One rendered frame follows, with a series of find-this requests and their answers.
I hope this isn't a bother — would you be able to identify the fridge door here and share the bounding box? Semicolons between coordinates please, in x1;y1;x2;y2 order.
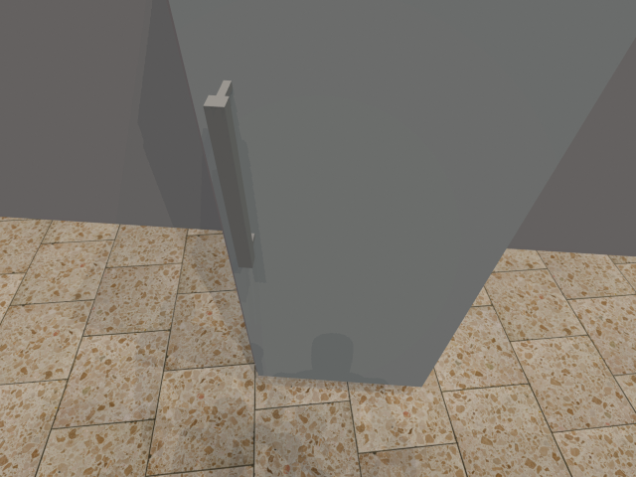
169;0;636;387

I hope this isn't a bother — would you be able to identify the handle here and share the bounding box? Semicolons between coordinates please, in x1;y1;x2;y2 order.
203;80;255;268

